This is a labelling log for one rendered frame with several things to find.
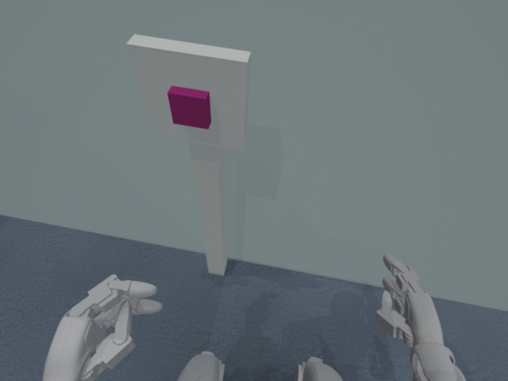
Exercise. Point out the left robot thigh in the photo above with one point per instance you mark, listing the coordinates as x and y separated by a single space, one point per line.
203 367

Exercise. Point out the panel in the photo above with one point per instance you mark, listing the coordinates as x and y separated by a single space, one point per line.
161 63

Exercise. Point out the right robot forearm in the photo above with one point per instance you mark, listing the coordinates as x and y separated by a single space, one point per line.
434 362

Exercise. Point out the robot thigh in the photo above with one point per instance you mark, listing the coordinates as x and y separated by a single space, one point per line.
315 371
203 367

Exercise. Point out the right robot thigh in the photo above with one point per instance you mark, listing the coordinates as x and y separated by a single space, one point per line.
315 371

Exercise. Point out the button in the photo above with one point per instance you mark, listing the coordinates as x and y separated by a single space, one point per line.
190 107

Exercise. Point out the left robot hand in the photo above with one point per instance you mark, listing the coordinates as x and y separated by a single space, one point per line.
78 334

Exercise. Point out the right robot hand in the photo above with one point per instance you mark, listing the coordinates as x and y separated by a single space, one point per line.
420 322

